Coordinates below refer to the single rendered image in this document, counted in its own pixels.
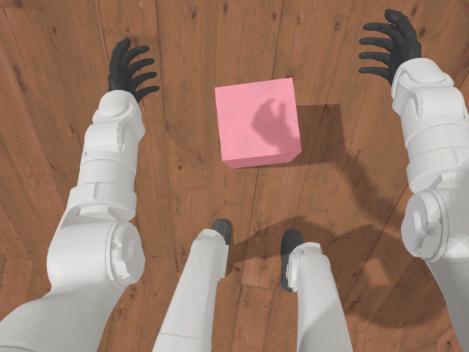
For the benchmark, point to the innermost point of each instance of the carton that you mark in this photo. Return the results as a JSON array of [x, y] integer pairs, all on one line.
[[258, 123]]

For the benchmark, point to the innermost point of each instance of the robot right hand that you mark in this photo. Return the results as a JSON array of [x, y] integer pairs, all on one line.
[[403, 45]]

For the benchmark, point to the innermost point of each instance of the left robot forearm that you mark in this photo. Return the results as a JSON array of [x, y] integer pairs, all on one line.
[[108, 164]]

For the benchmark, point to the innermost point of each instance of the right robot forearm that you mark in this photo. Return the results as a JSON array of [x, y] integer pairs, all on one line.
[[435, 125]]

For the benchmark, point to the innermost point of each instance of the robot left hand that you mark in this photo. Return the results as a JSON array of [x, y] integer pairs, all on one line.
[[121, 73]]

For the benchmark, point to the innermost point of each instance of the left robot thigh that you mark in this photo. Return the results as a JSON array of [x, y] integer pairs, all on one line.
[[188, 324]]

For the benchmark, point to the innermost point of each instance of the robot right shin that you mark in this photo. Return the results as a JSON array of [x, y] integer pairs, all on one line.
[[309, 246]]

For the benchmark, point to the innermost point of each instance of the robot right upper arm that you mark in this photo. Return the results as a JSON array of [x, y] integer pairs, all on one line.
[[436, 229]]

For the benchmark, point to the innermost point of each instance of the robot left upper arm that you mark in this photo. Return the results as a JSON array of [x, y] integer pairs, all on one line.
[[89, 266]]

